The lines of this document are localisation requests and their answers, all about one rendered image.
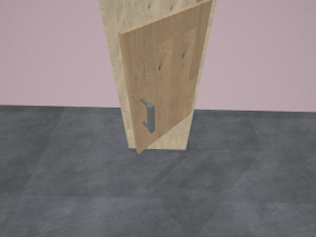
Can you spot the handle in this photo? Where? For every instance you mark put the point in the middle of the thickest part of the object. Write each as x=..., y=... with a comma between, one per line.
x=150, y=109

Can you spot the cupboard door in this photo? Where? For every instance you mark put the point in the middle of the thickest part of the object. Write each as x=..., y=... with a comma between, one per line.
x=161, y=59

